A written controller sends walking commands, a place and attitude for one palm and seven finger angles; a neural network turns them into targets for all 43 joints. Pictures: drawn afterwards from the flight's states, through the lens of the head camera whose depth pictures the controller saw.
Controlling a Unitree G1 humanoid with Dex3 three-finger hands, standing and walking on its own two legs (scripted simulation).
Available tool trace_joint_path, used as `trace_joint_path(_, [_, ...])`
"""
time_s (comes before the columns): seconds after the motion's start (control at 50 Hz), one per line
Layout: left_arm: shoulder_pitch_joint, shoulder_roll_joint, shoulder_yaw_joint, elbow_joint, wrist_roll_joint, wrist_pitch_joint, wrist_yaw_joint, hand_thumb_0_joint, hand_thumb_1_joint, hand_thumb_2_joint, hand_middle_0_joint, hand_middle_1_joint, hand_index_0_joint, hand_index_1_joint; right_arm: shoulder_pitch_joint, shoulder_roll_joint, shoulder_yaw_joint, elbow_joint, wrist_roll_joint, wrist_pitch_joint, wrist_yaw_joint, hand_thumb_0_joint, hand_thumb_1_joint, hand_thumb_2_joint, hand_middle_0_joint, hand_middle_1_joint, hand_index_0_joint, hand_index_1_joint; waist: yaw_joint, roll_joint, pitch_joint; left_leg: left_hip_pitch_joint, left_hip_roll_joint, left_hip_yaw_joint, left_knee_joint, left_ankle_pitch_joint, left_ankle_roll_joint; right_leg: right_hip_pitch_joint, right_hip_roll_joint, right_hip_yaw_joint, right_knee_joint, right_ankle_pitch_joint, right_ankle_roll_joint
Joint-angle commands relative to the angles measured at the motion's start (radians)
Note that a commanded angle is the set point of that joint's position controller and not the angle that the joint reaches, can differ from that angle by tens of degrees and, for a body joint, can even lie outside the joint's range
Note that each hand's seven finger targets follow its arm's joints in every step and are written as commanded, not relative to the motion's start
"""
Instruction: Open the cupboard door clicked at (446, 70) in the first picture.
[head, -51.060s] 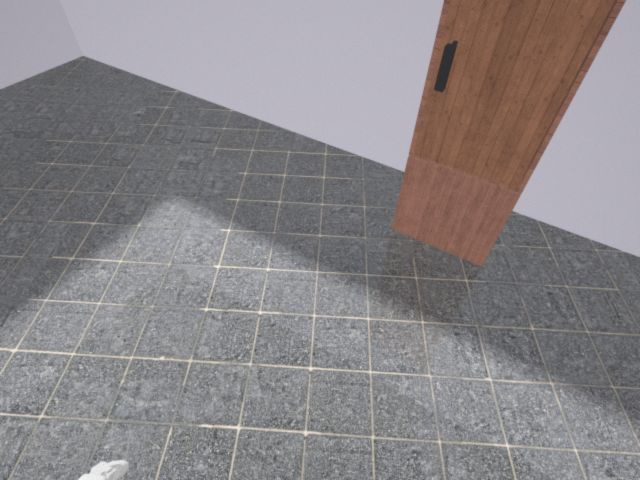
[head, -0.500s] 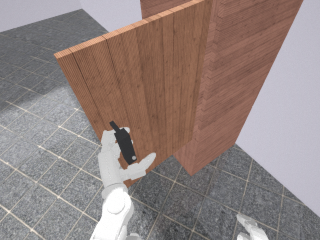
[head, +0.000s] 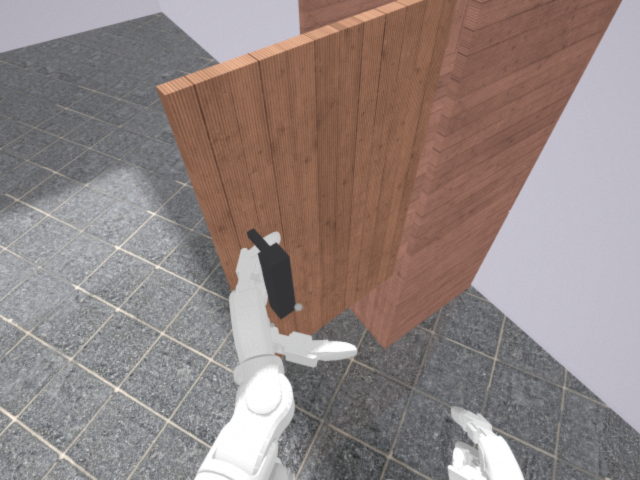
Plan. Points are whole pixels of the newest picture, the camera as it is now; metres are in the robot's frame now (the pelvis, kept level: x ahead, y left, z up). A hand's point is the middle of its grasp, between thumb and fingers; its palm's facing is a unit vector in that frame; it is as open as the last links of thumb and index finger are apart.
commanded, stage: slide the hand sideways off the handle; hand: left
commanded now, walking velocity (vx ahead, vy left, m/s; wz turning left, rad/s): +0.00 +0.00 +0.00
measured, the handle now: (269, 272) +0.36 +0.09 +0.05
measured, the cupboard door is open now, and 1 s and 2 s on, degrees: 93 97 97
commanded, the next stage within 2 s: draw the hand back to the body in 1.22 s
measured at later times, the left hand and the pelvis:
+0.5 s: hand (287, 351) +0.26 +0.06 +0.05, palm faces -0.14 -0.99 +0.01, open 16.2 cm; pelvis -0.01 +0.02 +0.00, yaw -1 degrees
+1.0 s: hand (240, 396) +0.21 +0.10 +0.05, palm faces -0.08 -1.00 -0.02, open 16.3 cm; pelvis +0.00 +0.00 -0.01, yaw +0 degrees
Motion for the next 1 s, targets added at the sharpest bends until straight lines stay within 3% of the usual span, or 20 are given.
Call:
trace_joint_path(0.0, [-0.279,-0.141,-0.026,-0.184,0.023,-0.034,0.034,0.0,-0.5,0.3,-0.15,-0.3,-0.15,-0.3,-0.082,-0.103,-0.036,-0.14,0.007,-0.045,-0.007,0.0,-0.9,-0.9,0.2,0.3,0.2,0.3,-0.031,-0.096,-0.21,0.214,-0.016,-0.025,-0.121,0.162,0.014,0.017,-0.002,0.025,-0.176,0.224,0.01])
trace_joint_path(0.02, [-0.293,-0.014,-0.221,-0.189,0.136,-0.083,-0.172,0.0,-0.5,0.3,-0.15,-0.3,-0.15,-0.3,-0.012,-0.138,-0.038,-0.112,0.013,-0.035,-0.002,0.0,-0.9,-0.9,0.2,0.3,0.2,0.3,-0.123,-0.142,-0.142,0.205,-0.018,-0.027,-0.099,0.163,0.033,-0.037,-0.011,0.058,-0.17,0.287,0.015])
trace_joint_path(0.04, [-0.336,0.06,-0.139,-0.283,0.096,-0.133,-0.285,0.0,-0.5,0.3,-0.15,-0.3,-0.15,-0.3,0.004,-0.134,-0.053,-0.145,0.022,-0.035,-0.008,0.0,-0.9,-0.9,0.2,0.3,0.2,0.3,-0.087,-0.089,-0.253,0.229,-0.023,-0.025,-0.09,0.184,0.038,0.008,-0.019,0.068,-0.158,0.325,0.008])
trace_joint_path(0.06, [-0.305,0.105,-0.117,-0.282,0.082,-0.157,-0.356,0.0,-0.5,0.3,-0.15,-0.3,-0.15,-0.3,0.002,-0.136,-0.052,-0.152,0.027,-0.033,-0.016,0.0,-0.9,-0.9,0.2,0.3,0.2,0.3,-0.064,-0.073,-0.3,0.244,-0.028,-0.02,-0.085,0.209,0.04,0.041,-0.02,0.078,-0.146,0.368,0.004])
trace_joint_path(0.08, [-0.299,0.104,-0.124,-0.3,0.059,-0.17,-0.415,0.0,-0.5,0.3,-0.15,-0.3,-0.15,-0.3,-0.001,-0.133,-0.048,-0.161,0.032,-0.035,-0.02,0.0,-0.9,-0.9,0.2,0.3,0.2,0.3,-0.064,-0.038,-0.32,0.263,-0.028,-0.021,-0.086,0.223,0.038,0.048,-0.021,0.079,-0.141,0.383,0.004])
trace_joint_path(0.12, [-0.256,0.08,-0.148,-0.305,-0.024,-0.163,-0.543,0.0,-0.5,0.3,-0.15,-0.3,-0.15,-0.3,0.001,-0.138,-0.042,-0.186,0.055,-0.041,-0.025,0.0,-0.9,-0.9,0.2,0.3,0.2,0.3,-0.075,-0.014,-0.294,0.293,-0.026,-0.028,-0.1,0.203,0.037,0.036,-0.016,0.07,-0.156,0.341,0.003])
trace_joint_path(0.16, [-0.208,0.042,-0.114,-0.3,-0.151,-0.128,-0.593,0.0,-0.5,0.3,-0.15,-0.3,-0.15,-0.3,-0.025,-0.138,-0.029,-0.208,0.076,-0.05,-0.035,0.0,-0.9,-0.9,0.2,0.3,0.2,0.3,-0.065,-0.045,-0.232,0.288,-0.023,-0.03,-0.132,0.134,0.033,0.035,-0.004,0.054,-0.198,0.257,0.011])
trace_joint_path(0.2, [-0.169,0.03,-0.06,-0.281,-0.227,-0.088,-0.583,0.0,-0.5,0.3,-0.15,-0.3,-0.15,-0.3,-0.039,-0.145,-0.023,-0.219,0.085,-0.055,-0.043,0.0,-0.9,-0.9,0.2,0.3,0.2,0.3,-0.05,-0.106,-0.17,0.265,-0.022,-0.036,-0.165,0.079,0.027,0.041,0.003,0.039,-0.227,0.18,0.015])
trace_joint_path(0.24, [-0.126,0.042,-0.017,-0.292,-0.237,-0.071,-0.539,0.0,-0.5,0.3,-0.15,-0.3,-0.15,-0.3,-0.044,-0.15,-0.022,-0.228,0.083,-0.06,-0.04,0.0,-0.9,-0.9,0.2,0.3,0.2,0.3,-0.029,-0.127,-0.152,0.254,-0.019,-0.04,-0.184,0.076,0.024,0.042,0.004,0.024,-0.215,0.164,0.015])
trace_joint_path(0.32, [-0.051,0.126,0.036,-0.32,-0.133,-0.11,-0.458,0.0,-0.5,0.3,-0.15,-0.3,-0.15,-0.3,-0.028,-0.154,-0.033,-0.241,0.063,-0.058,-0.016,0.0,-0.9,-0.9,0.2,0.3,0.2,0.3,-0.003,-0.116,-0.164,0.213,-0.019,-0.036,-0.153,0.109,0.023,0.018,-0.003,0.033,-0.16,0.179,0.008])
trace_joint_path(0.38, [0.029,0.109,0.0,-0.375,-0.081,-0.138,-0.443,0.0,-0.5,0.3,-0.15,-0.3,-0.15,-0.3,-0.023,-0.143,-0.038,-0.262,0.057,-0.051,0.005,0.0,-0.9,-0.9,0.2,0.3,0.2,0.3,0.0,-0.063,-0.181,0.22,-0.014,-0.028,-0.135,0.134,0.02,0.0,-0.004,0.033,-0.13,0.201,0.002])
trace_joint_path(0.42, [0.036,0.148,0.017,-0.409,-0.067,-0.137,-0.446,0.0,-0.5,0.3,-0.15,-0.3,-0.15,-0.3,-0.021,-0.148,-0.04,-0.269,0.057,-0.044,0.007,0.0,-0.9,-0.9,0.2,0.3,0.2,0.3,0.0,-0.048,-0.186,0.21,-0.014,-0.03,-0.131,0.12,0.021,0.002,-0.002,0.038,-0.127,0.19,-0.001])
trace_joint_path(0.46, [0.05,0.144,0.004,-0.45,-0.07,-0.132,-0.454,0.0,-0.5,0.3,-0.15,-0.3,-0.15,-0.3,-0.028,-0.145,-0.038,-0.283,0.061,-0.04,0.005,0.0,-0.9,-0.9,0.2,0.3,0.2,0.3,-0.007,-0.025,-0.175,0.213,-0.013,-0.028,-0.129,0.109,0.02,-0.01,-0.002,0.04,-0.126,0.187,0.0])
trace_joint_path(0.5, [0.089,0.151,0.011,-0.495,-0.089,-0.123,-0.463,0.0,-0.5,0.3,-0.15,-0.3,-0.15,-0.3,-0.024,-0.144,-0.036,-0.294,0.063,-0.039,-0.001,0.0,-0.9,-0.9,0.2,0.3,0.2,0.3,-0.004,-0.034,-0.194,0.22,-0.014,-0.027,-0.129,0.114,0.021,0.008,0.002,0.04,-0.13,0.196,0.002])
trace_joint_path(0.6, [0.116,0.16,0.023,-0.567,-0.141,-0.111,-0.495,0.0,-0.5,0.3,-0.15,-0.3,-0.15,-0.3,-0.022,-0.145,-0.03,-0.298,0.071,-0.05,-0.025,0.0,-0.9,-0.9,0.2,0.3,0.2,0.3,-0.024,-0.074,-0.181,0.212,-0.014,-0.034,-0.12,0.106,0.026,0.014,0.009,0.04,-0.141,0.202,0.012])
trace_joint_path(0.7, [0.284,0.173,0.036,-0.592,-0.163,-0.118,-0.547,0.0,-0.5,0.3,-0.15,-0.3,-0.15,-0.3,-0.005,-0.144,-0.033,-0.302,0.073,-0.069,-0.031,0.0,-0.9,-0.9,0.2,0.3,0.2,0.3,-0.017,-0.096,-0.189,0.204,-0.016,-0.03,-0.102,0.168,0.025,0.034,0.01,0.04,-0.126,0.28,0.016])
trace_joint_path(0.76, [0.369,0.209,0.066,-0.627,-0.166,-0.113,-0.568,0.0,-0.5,0.3,-0.15,-0.3,-0.15,-0.3,-0.003,-0.141,-0.033,-0.312,0.073,-0.072,-0.027,0.0,-0.9,-0.9,0.2,0.3,0.2,0.3,-0.005,-0.054,-0.181,0.194,-0.019,-0.024,-0.093,0.198,0.022,0.042,0.007,0.043,-0.109,0.318,0.013])
trace_joint_path(0.82, [0.44,0.247,0.099,-0.648,-0.161,-0.108,-0.581,0.0,-0.5,0.3,-0.15,-0.3,-0.15,-0.3,0.005,-0.144,-0.035,-0.323,0.072,-0.07,-0.025,0.0,-0.9,-0.9,0.2,0.3,0.2,0.3,-0.001,-0.061,-0.171,0.167,-0.021,-0.024,-0.079,0.211,0.023,0.047,0.007,0.047,-0.1,0.339,0.013])
trace_joint_path(0.9, [0.449,0.272,0.131,-0.69,-0.185,-0.125,-0.606,0.0,-0.5,0.3,-0.15,-0.3,-0.15,-0.3,-0.003,-0.143,-0.037,-0.331,0.072,-0.077,-0.033,0.0,-0.9,-0.9,0.2,0.3,0.2,0.3,-0.014,-0.065,-0.139,0.126,-0.025,-0.017,-0.051,0.156,0.025,0.014,0.006,0.063,-0.106,0.301,0.021])
trace_joint_path(0.98, [0.456,0.296,0.171,-0.727,-0.221,-0.154,-0.637,0.0,-0.5,0.3,-0.15,-0.3,-0.15,-0.3,0.001,-0.145,-0.04,-0.329,0.073,-0.093,-0.046,0.0,-0.9,-0.9,0.2,0.3,0.2,0.3,-0.015,-0.065,-0.169,0.103,-0.027,-0.017,-0.024,0.139,0.025,0.016,0.005,0.079,-0.105,0.281,0.026])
